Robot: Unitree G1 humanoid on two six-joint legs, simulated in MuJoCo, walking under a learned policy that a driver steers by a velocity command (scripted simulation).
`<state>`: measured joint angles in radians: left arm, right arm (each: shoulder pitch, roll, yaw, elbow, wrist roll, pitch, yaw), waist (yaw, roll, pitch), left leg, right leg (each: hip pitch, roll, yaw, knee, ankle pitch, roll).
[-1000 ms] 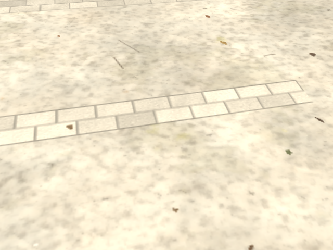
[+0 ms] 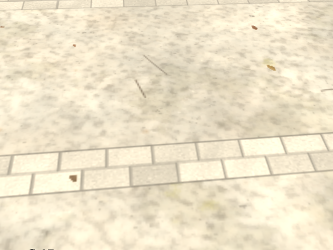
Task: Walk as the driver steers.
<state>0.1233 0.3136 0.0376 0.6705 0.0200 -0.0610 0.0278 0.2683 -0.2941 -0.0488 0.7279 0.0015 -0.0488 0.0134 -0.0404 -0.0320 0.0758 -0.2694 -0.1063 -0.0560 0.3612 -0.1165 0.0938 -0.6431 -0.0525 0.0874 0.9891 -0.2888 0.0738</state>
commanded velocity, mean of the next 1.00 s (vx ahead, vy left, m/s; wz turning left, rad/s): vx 0.05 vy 0.00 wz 0.55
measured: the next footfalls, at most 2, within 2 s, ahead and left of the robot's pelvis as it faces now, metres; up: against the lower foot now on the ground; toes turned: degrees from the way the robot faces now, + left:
right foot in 0.24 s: +0.22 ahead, -0.13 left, +0.00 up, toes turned +15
left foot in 0.64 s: +0.08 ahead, +0.11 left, +0.00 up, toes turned +25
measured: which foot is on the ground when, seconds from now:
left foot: down 0.00-0.24, up 0.26-0.62, down 0.64-1.00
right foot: up 0.00-0.22, down 0.24-0.64, up 0.66-1.00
